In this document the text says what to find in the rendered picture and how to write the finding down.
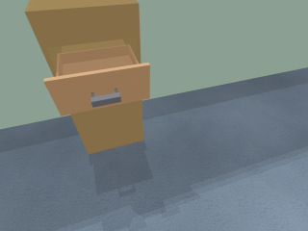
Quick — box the cabinet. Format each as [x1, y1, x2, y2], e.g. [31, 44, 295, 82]
[25, 0, 143, 154]

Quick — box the handle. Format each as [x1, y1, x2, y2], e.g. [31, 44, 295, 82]
[90, 88, 121, 108]

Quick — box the drawer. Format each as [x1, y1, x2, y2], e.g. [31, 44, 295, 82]
[43, 44, 150, 116]

